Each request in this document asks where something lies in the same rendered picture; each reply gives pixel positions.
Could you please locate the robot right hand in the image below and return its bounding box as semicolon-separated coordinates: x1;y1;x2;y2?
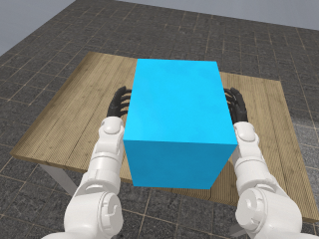
223;87;248;125

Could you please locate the table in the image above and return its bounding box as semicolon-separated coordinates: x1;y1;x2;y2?
10;51;319;237

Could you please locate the robot right upper arm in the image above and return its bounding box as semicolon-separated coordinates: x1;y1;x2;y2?
235;187;319;239

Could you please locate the robot left forearm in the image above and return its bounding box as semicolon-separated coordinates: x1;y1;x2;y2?
64;117;125;231

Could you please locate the robot right forearm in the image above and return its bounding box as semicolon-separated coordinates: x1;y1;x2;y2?
231;121;303;230

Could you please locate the carton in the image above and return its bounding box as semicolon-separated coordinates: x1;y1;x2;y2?
123;59;238;189

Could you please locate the robot left upper arm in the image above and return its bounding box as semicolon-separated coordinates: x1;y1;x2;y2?
41;191;124;239

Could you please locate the robot left hand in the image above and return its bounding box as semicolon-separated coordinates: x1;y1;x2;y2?
106;86;132;118

